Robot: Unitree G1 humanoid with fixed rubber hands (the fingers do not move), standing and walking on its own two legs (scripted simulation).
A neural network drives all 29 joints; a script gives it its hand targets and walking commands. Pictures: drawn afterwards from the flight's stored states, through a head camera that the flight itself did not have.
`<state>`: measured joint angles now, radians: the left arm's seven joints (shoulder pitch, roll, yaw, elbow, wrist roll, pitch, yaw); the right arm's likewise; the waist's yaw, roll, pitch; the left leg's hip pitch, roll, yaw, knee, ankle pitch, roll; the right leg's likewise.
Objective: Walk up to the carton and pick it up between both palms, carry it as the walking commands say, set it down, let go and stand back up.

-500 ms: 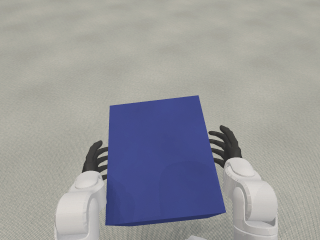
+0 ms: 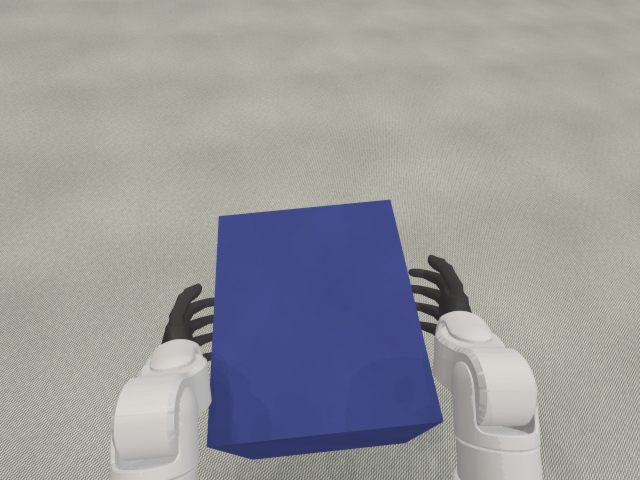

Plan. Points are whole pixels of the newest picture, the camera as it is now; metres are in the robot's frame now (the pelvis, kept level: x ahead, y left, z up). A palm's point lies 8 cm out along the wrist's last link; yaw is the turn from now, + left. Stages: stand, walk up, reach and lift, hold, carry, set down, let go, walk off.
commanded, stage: carry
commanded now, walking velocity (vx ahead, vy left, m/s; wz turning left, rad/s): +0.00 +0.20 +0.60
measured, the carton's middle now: (317, 336) +0.30 +0.00 +0.01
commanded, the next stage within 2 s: none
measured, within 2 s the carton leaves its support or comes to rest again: neither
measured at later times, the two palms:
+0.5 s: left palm out of the picture +0.16 +0.36 +0.12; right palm (249, 326) +0.25 +0.08 +0.13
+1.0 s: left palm out of the picture +0.03 +0.53 +0.11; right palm (9, 424) +0.17 +0.27 +0.11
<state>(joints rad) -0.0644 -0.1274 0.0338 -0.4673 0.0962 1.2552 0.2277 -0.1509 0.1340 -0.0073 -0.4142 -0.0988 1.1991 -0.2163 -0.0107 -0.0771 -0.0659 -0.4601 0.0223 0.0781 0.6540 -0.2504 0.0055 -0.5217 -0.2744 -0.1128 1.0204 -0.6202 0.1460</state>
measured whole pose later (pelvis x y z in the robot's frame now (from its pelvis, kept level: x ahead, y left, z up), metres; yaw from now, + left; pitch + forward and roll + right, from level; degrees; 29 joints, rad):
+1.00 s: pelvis -0.14 +0.29 +0.01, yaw +25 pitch +3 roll +0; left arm -0.15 -0.13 0.04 -0.40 0.09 1.24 0.23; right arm -0.19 0.14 -0.02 -0.41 -0.13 1.23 -0.25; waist 0.01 0.06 -0.06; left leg -0.41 -0.08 0.09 0.51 -0.16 0.08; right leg -0.32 -0.01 -0.16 0.57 -0.29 -0.03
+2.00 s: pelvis -0.18 +0.30 +0.01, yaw +26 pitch +3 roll -1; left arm -0.16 -0.13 0.02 -0.35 0.11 1.26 0.24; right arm -0.20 0.14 -0.05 -0.35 -0.13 1.23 -0.24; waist 0.00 0.01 -0.12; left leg -0.41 0.01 0.04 0.54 -0.17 0.02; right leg -0.33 -0.02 -0.11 0.55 -0.27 -0.02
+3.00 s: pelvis -0.16 +0.31 +0.01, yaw +26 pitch +3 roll +0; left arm -0.19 -0.14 0.05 -0.22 0.14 1.15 0.21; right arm -0.23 0.15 -0.09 -0.21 -0.16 1.11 -0.20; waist 0.00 -0.01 -0.11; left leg -0.39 0.01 0.05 0.55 -0.22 0.02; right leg -0.30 -0.02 -0.10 0.55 -0.31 -0.01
